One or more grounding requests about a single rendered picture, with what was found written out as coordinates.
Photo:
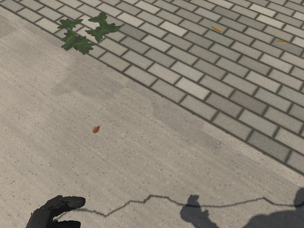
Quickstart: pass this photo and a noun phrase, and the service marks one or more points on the left robot hand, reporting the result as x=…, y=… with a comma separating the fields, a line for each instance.
x=43, y=217

